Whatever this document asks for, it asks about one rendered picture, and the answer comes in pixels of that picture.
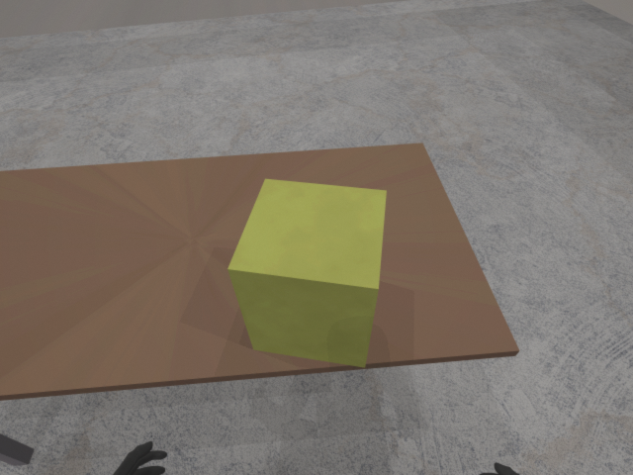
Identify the table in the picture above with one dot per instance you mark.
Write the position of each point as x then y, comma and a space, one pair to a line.
114, 276

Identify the carton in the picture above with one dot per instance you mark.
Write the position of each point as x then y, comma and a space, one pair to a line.
306, 270

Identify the left robot hand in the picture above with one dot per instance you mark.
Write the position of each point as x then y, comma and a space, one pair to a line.
139, 456

